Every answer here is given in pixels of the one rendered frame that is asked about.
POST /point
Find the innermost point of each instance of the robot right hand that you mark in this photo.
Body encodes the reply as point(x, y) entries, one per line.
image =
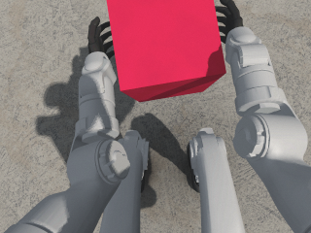
point(232, 17)

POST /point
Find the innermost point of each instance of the robot right upper arm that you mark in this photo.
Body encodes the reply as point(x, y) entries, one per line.
point(274, 145)

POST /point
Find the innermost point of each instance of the right robot forearm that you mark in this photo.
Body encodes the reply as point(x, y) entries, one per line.
point(253, 76)

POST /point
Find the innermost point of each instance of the robot left upper arm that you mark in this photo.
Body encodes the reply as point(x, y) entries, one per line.
point(95, 172)

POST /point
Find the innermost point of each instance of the robot left thigh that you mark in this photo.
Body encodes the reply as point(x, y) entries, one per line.
point(123, 212)

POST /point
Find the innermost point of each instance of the left robot forearm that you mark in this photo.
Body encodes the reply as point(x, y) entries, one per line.
point(97, 115)

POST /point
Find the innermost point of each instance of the robot left hand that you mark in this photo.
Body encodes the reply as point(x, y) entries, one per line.
point(95, 41)

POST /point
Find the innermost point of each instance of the carton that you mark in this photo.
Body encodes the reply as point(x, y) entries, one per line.
point(165, 48)

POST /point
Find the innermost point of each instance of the left robot shin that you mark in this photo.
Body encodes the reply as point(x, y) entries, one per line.
point(131, 133)

